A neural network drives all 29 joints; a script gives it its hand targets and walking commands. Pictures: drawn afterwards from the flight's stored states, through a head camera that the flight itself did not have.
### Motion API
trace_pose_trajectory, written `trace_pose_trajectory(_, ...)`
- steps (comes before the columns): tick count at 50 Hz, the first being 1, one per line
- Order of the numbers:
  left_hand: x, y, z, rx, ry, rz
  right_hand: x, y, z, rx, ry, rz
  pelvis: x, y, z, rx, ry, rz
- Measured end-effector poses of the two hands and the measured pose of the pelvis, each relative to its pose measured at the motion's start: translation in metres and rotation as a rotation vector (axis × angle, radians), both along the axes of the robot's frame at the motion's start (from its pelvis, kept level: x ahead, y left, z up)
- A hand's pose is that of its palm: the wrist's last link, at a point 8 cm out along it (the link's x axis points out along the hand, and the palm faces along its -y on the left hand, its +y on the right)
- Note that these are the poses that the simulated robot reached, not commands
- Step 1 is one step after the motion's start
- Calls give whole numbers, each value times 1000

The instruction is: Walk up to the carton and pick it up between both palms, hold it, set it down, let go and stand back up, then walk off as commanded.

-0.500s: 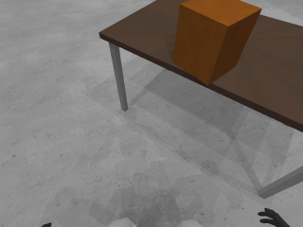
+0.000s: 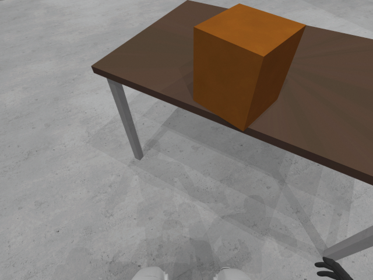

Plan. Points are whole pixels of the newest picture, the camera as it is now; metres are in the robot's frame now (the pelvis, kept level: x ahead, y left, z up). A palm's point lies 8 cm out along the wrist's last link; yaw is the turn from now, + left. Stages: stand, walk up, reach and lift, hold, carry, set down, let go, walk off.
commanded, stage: walk up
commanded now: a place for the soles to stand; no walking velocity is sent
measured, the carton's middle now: (241, 68) +0.67 -0.13 +0.07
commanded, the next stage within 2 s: none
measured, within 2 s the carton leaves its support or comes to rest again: neither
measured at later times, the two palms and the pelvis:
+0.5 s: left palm (40, 248) +0.19 +0.36 -0.09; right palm (340, 277) +0.14 -0.27 -0.03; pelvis +0.09 +0.06 +0.03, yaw -7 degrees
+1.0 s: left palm (60, 220) +0.25 +0.34 -0.09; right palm out of the picture +0.13 -0.28 -0.06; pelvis +0.11 +0.06 +0.01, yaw -13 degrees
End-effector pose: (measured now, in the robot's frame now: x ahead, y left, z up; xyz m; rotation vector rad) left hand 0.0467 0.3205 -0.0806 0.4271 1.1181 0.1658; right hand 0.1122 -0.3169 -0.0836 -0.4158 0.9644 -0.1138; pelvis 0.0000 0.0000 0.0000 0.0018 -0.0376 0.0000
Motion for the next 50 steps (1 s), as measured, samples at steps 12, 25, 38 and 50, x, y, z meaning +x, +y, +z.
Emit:
trace_pose_trajectory(12, 93, 40, -3, -20, -17, -122, 15, 42, 6, -28, 5, -94, 48, 53, 1, -15, 38, -101)
trace_pose_trajectory(25, 140, 43, -6, -89, 23, -126, 28, 44, 57, -121, 49, -138, 92, 64, 27, -45, 38, -127)
trace_pose_trajectory(38, 168, 14, -14, -22, 24, -182, 28, 15, 5, -49, 69, -219, 102, 33, -1, -12, 9, -187)
trace_pose_trajectory(50, 208, 23, -11, -49, -46, -249, 16, 38, 22, -77, 47, -259, 106, 58, 5, -30, 8, -234)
